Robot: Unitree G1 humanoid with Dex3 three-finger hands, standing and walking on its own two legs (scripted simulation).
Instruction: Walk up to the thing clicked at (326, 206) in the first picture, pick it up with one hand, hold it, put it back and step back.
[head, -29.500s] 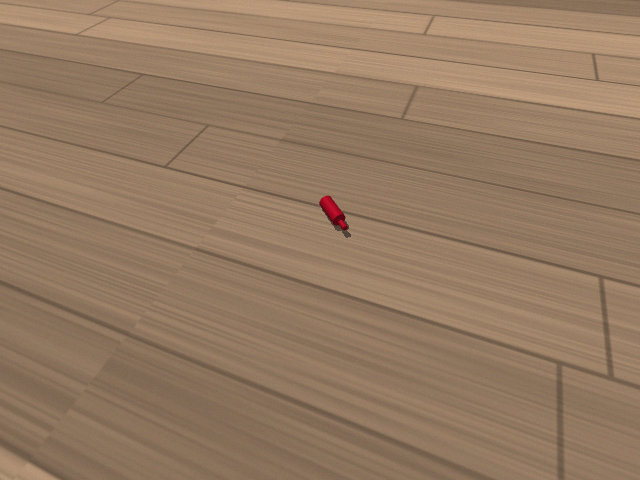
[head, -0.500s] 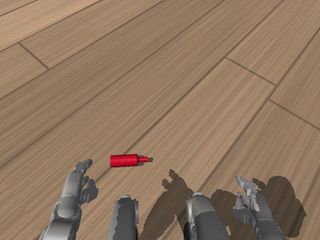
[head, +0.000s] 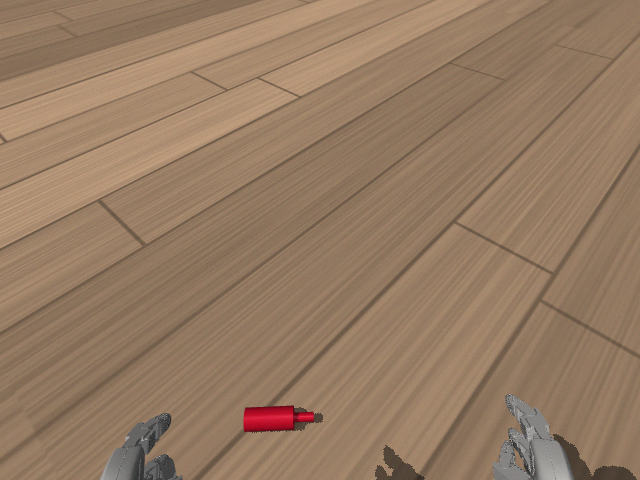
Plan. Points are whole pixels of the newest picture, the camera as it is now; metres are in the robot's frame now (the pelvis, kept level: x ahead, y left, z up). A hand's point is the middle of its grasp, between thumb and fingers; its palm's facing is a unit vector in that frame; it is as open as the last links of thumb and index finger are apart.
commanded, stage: home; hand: left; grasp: from above
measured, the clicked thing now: (279, 418) +0.45 +0.13 -0.68
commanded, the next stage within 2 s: stand in 1.94 s
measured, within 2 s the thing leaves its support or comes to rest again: neither
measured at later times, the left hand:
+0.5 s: hand out of the picture +0.16 +0.18 -0.04, palm faces +0.06 -0.98 -0.20, open 7.4 cm
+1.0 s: hand out of the picture +0.16 +0.18 -0.04, palm faces +0.05 -0.98 -0.20, open 7.4 cm
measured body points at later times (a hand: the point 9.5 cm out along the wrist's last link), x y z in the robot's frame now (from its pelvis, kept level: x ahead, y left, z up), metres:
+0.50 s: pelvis -0.01 +0.00 +0.00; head +0.01 +0.00 +0.45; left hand +0.15 +0.23 -0.02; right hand +0.15 -0.24 -0.06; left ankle +0.01 +0.13 -0.68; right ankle +0.00 -0.15 -0.68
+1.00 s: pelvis +0.00 +0.00 +0.00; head +0.01 +0.00 +0.45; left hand +0.15 +0.23 -0.03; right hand +0.16 -0.25 -0.06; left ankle +0.01 +0.13 -0.68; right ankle +0.00 -0.15 -0.68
